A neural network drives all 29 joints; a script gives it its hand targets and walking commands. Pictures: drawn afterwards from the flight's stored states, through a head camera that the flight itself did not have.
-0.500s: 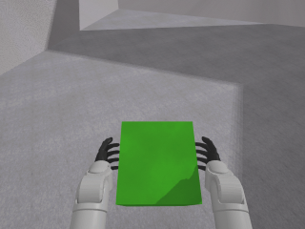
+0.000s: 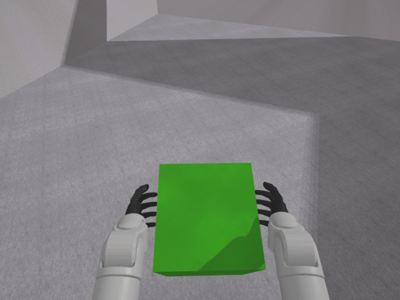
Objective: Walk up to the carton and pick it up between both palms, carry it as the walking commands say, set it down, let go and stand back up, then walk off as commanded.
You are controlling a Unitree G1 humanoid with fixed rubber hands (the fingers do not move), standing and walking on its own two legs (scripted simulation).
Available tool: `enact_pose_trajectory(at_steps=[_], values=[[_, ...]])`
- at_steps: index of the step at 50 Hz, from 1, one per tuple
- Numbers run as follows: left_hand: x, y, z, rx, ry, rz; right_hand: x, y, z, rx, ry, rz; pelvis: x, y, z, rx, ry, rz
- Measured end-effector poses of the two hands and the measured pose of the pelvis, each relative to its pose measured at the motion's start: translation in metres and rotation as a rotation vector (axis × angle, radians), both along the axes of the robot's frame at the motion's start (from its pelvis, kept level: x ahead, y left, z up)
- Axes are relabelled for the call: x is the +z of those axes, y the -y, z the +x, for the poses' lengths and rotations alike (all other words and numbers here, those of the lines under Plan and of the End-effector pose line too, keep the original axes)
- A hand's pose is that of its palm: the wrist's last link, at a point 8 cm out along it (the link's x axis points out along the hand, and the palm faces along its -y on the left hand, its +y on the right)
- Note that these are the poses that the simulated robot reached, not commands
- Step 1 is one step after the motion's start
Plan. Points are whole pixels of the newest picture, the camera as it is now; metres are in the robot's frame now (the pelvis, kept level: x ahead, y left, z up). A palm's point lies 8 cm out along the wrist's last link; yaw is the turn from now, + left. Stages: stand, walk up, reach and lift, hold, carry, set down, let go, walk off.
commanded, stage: carry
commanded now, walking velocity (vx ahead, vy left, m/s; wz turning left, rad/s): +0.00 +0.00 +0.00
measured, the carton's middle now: (205, 225) +0.33 +0.00 -0.06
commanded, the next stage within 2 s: none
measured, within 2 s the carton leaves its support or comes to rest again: neither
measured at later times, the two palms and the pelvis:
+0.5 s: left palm (132, 211) +0.30 +0.15 +0.06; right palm (274, 211) +0.30 -0.14 +0.06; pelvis +0.00 +0.01 +0.00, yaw -1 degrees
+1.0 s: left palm (137, 220) +0.29 +0.14 +0.04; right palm (279, 221) +0.28 -0.15 +0.04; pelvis +0.00 +0.00 +0.00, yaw -1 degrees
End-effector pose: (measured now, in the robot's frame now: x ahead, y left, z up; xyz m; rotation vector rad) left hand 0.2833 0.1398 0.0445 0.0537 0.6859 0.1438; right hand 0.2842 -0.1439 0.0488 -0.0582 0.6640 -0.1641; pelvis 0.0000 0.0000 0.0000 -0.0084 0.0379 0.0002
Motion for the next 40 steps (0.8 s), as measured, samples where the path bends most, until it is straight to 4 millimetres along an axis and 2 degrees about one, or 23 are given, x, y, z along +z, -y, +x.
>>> enact_pose_trajectory(at_steps=[2, 9, 15, 17, 21, 25, 32, 35, 40], values=[[-0.002, 0.0, 0.001, -0.002, -0.009, 0.0, -0.002, 0.0, 0.001, -0.007, -0.008, 0.003, 0.0, -0.001, -0.001, -0.003, -0.002, 0.0], [0.013, -0.002, 0.009, 0.013, 0.049, -0.013, 0.01, -0.002, 0.006, -0.029, 0.05, 0.027, 0.0, -0.005, -0.004, -0.004, -0.019, -0.001], [-0.008, -0.007, 0.005, -0.009, -0.036, 0.028, -0.01, -0.006, 0.003, 0.009, -0.037, 0.003, 0.001, -0.007, 0.003, -0.009, -0.008, 0.001], [-0.01, -0.007, 0.001, -0.005, -0.034, 0.009, -0.011, -0.007, -0.001, 0.006, -0.035, 0.007, 0.0, -0.008, 0.003, -0.008, -0.002, 0.0], [0.009, -0.007, 0.006, 0.012, 0.054, -0.034, 0.009, -0.007, 0.004, -0.022, 0.054, 0.036, 0.0, -0.009, -0.001, -0.009, -0.007, 0.0], [0.012, -0.006, 0.014, 0.012, 0.05, -0.004, 0.009, -0.007, 0.012, -0.028, 0.049, 0.023, 0.0, -0.01, 0.0, -0.009, -0.027, 0.003], [-0.007, -0.004, 0.006, -0.024, -0.036, 0.036, -0.017, -0.004, 0.001, -0.005, -0.04, 0.018, 0.0, -0.008, 0.006, -0.016, -0.005, 0.004], [0.001, -0.001, 0.004, -0.011, 0.006, 0.008, -0.008, -0.001, -0.003, -0.026, 0.001, 0.044, 0.0, -0.007, 0.002, -0.014, 0.0, 0.005], [0.017, 0.004, 0.015, -0.003, 0.073, -0.01, 0.009, 0.003, 0.007, -0.046, 0.065, 0.041, 0.0, -0.004, -0.002, -0.008, -0.021, 0.001]])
